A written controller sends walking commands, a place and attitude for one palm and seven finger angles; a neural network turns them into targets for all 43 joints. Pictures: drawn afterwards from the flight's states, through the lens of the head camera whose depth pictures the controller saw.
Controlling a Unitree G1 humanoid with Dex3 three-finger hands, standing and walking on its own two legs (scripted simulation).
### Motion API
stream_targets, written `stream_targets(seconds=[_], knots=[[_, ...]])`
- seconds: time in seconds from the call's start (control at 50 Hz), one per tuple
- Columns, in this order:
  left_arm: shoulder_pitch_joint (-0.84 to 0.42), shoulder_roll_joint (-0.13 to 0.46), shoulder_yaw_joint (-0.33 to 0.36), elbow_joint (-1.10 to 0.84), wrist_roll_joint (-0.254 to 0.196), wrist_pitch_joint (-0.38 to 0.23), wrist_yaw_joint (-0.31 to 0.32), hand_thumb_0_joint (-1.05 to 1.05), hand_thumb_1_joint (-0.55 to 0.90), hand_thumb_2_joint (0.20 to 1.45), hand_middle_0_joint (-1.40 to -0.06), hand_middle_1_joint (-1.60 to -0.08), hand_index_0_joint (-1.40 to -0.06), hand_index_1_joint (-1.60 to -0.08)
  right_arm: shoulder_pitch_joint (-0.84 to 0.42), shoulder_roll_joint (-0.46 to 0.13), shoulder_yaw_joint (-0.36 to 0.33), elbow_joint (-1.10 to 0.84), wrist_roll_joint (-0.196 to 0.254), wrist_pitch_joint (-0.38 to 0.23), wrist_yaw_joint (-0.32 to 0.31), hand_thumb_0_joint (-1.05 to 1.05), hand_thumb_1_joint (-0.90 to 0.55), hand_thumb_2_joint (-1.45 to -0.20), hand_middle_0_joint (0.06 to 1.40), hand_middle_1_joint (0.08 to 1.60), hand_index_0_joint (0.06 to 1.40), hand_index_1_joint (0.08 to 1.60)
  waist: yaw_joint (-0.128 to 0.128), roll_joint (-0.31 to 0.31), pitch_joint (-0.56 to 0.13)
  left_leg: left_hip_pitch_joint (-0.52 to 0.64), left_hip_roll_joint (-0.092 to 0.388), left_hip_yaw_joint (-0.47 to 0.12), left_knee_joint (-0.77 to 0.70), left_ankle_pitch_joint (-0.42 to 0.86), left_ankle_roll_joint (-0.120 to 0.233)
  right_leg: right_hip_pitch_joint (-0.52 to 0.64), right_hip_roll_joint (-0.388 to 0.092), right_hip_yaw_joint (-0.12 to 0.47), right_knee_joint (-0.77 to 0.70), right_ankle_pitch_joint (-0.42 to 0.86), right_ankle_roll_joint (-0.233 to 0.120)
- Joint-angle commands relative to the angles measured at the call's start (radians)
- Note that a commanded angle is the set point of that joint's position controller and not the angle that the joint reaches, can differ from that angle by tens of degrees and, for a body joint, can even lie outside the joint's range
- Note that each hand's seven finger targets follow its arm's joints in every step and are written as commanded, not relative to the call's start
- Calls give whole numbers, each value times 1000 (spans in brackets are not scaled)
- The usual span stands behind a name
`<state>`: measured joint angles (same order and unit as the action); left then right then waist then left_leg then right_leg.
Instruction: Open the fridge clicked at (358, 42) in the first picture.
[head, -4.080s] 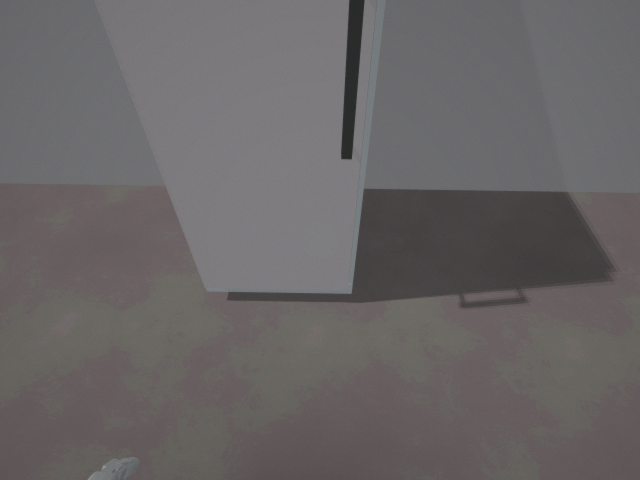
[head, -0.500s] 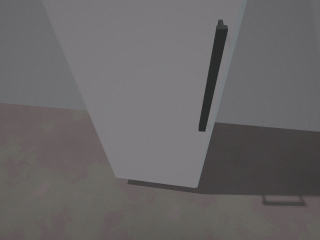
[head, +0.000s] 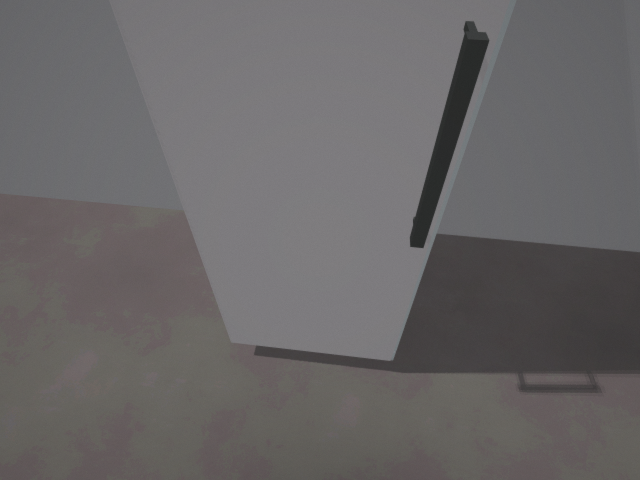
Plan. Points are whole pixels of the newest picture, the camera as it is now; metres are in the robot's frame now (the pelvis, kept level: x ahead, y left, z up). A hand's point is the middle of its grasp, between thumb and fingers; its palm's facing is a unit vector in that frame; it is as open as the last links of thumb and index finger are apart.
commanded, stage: come to a stop and stand still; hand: right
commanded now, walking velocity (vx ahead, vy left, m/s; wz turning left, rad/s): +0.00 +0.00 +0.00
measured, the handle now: (438, 154) +0.56 -0.14 +0.12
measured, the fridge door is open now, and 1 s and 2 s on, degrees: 0 0 0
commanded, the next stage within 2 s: look again from close up in 0.04 s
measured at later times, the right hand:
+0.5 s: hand out of the picture +0.04 -0.23 -0.18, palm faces +0.00 +0.98 -0.22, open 7.4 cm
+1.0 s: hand out of the picture +0.04 -0.24 -0.18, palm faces -0.03 +0.97 -0.22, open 7.4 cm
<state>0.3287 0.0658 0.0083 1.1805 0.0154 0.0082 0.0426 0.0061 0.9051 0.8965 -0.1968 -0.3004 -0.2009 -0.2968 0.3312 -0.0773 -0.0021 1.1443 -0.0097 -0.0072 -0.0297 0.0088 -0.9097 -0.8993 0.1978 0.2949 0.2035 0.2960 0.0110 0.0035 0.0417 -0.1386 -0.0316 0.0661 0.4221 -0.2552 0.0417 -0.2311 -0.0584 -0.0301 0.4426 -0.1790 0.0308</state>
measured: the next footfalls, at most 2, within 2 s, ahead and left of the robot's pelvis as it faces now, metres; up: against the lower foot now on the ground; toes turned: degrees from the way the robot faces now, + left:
left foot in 1.86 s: +0.22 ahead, +0.20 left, +0.00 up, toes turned +4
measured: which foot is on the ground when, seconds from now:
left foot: down 0.00-1.00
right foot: down 0.00-1.00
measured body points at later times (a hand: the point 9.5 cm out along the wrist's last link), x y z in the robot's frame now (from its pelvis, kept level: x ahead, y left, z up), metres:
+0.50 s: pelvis +0.01 -0.04 -0.01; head +0.01 -0.05 +0.44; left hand +0.04 +0.19 -0.16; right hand +0.04 -0.28 -0.16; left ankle -0.01 +0.09 -0.74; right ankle +0.02 -0.13 -0.74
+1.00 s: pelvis +0.02 -0.04 +0.00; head +0.03 -0.06 +0.45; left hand +0.07 +0.21 -0.15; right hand +0.04 -0.29 -0.16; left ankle -0.01 +0.09 -0.74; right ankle +0.02 -0.13 -0.74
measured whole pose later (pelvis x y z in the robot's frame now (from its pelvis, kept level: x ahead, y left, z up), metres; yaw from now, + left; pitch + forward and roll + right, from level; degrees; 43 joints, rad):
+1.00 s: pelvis +0.02 -0.04 +0.00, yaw +1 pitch -1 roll +0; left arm 0.18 0.21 -0.01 1.09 0.01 -0.02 0.01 0.01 0.90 0.90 -0.20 -0.30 -0.20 -0.30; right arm 0.25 -0.23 0.01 1.07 -0.02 -0.01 -0.02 0.01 -0.90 -0.90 0.20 0.29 0.20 0.30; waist -0.01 0.02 0.04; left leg -0.14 0.04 0.03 0.44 -0.28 -0.03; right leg -0.21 0.02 -0.06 0.46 -0.24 -0.04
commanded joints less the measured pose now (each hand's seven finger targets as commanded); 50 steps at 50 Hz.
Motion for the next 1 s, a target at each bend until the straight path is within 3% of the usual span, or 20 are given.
stream_targets(seconds=[0.0, 0.04, 0.06, 0.08, 0.1, 0.12, 0.14, 0.16, 0.2, 0.22, 0.28, 0.34, 0.46, 0.5, 0.62, 0.94, 0.96, 0.98], knots=[[59, 96, 15, -29, -3, -12, 2, 0, 900, 900, -200, -300, -200, -300, 78, -97, -20, -20, 1, -7, -13, 0, -900, -900, 200, 300, 200, 300, -5, 0, 63, -133, 131, -135, -143, -30, -6, 40, -40, 45, -62, 23, -31], [52, 97, 13, -32, -3, -14, 2, 0, 900, 900, -200, -300, -200, -300, 76, -96, -20, -21, 2, -8, -12, 0, -900, -900, 200, 300, 200, 300, -5, -3, 64, -130, 130, -134, -139, -23, -7, 38, -40, 48, -68, 24, -34], [-84, 139, 11, -113, -9, -34, -15, 0, 900, 900, -200, -300, -200, -300, 155, -140, -16, -5, -19, -43, -46, 0, -900, -900, 200, 300, 200, 300, -63, 38, 79, -106, 195, -224, -133, 429, -49, -72, -20, 28, 165, -14, -8], [-12, 93, 12, -147, -5, -20, -23, 0, 900, 900, -200, -300, -200, -300, 90, -180, -17, -61, -16, -51, -39, 0, -900, -900, 200, 300, 200, 300, 19, 38, 9, -110, 252, -232, -149, 218, 8, -70, 2, 33, 195, -165, -24], [-2, 94, 8, -145, 3, -18, -31, 0, 900, 900, -200, -300, -200, -300, 37, -186, -23, -84, -17, -58, -33, 0, -900, -900, 200, 300, 200, 300, 20, 23, -5, -131, 251, -213, -145, 137, 47, -47, 1, 20, 204, -148, -23], [22, 97, 10, -145, 2, -20, -31, 0, 900, 900, -200, -300, -200, -300, 23, -180, -22, -98, -15, -60, -30, 0, -900, -900, 200, 300, 200, 300, 30, 54, -10, -154, 223, -187, -126, 54, 59, -17, 4, 12, 176, -116, -27], [42, 105, 8, -149, 3, -27, -30, 0, 900, 900, -200, -300, -200, -300, 19, -162, -23, -101, -13, -60, -29, 0, -900, -900, 200, 300, 200, 300, 35, 57, -8, -172, 203, -170, -99, 49, 57, 11, 4, 20, 123, -69, -31], [56, 114, 6, -148, 2, -32, -28, 0, 900, 900, -200, -300, -200, -300, 22, -153, -20, -105, -11, -56, -28, 0, -900, -900, 200, 300, 200, 300, 32, 49, -6, -174, 178, -153, -74, 33, 48, 23, -5, 36, 82, -29, -38], [43, 136, 3, -156, 3, -42, -24, 0, 900, 900, -200, -300, -200, -300, 27, -145, -17, -110, -11, -41, -25, 0, -900, -900, 200, 300, 200, 300, 9, -92, 25, -145, 124, -109, -8, 5, 22, -19, -30, 80, 19, 53, -57], [24, 150, 0, -163, 3, -44, -21, 0, 900, 900, -200, -300, -200, -300, 45, -150, -16, -108, -9, -35, -22, 0, -900, -900, 200, 300, 200, 300, -6, -109, 22, -116, 109, -103, 9, 12, 12, -40, -43, 106, -2, 66, -69], [-1, 184, 3, -184, 0, -43, -16, 0, 900, 900, -200, -300, -200, -300, 49, -157, -11, -112, -7, -25, -17, 0, -900, -900, 200, 300, 200, 300, -15, -4, 24, -85, 106, -97, 8, 4, 1, -63, -46, 115, -33, 15, -77], [-17, 204, 3, -183, 1, -47, -16, 0, 900, 900, -200, -300, -200, -300, 35, -177, -14, -124, -8, -21, -15, 0, -900, -900, 200, 300, 200, 300, -21, -30, 19, -70, 112, -90, 13, 33, -4, -52, -47, 119, -46, 50, -82], [-50, 240, 6, -183, 1, -46, -19, 0, 900, 900, -200, -300, -200, -300, 3, -219, -16, -144, -8, -14, -10, 0, -900, -900, 200, 300, 200, 300, -22, -31, 15, -60, 121, -88, 0, 35, -11, -39, -46, 117, -72, 28, -82], [-57, 247, 7, -181, 1, -49, -19, 0, 900, 900, -200, -300, -200, -300, -4, -230, -17, -146, -9, -16, -9, 0, -900, -900, 200, 300, 200, 300, -23, -17, -15, -41, 124, -87, 3, 74, -13, -13, -48, 115, -61, 89, -85], [-89, 271, 9, -173, -1, -49, -20, 0, 900, 900, -200, -300, -200, -300, -31, -255, -18, -144, -9, -15, -6, 0, -900, -900, 200, 300, 200, 300, -19, -18, -16, -42, 133, -95, -11, 85, -16, 5, -48, 105, -64, 104, -80], [-133, 299, 10, -139, -5, -49, -21, 0, 900, 900, -200, -300, -200, -300, -54, -284, -15, -110, -8, -17, -2, 0, -900, -900, 200, 300, 200, 300, -18, -14, -44, -25, 148, -104, -34, 127, -20, 56, -51, 101, -74, 156, -78], [-136, 299, 9, -137, -5, -48, -21, 0, 900, 900, -200, -300, -200, -300, -55, -282, -15, -109, -7, -16, -2, 0, -900, -900, 200, 300, 200, 300, -18, -8, -37, -29, 147, -104, -37, 114, -20, 52, -52, 102, -79, 139, -77], [-124, 259, 0, -126, -2, -43, -23, 0, 900, 900, -200, -300, -200, -300, -35, -240, -6, -95, -7, -10, -2, 0, -900, -900, 200, 300, 200, 300, -16, -15, -31, -34, 144, -90, -38, 59, -26, 47, -54, 101, -89, 78, -74]])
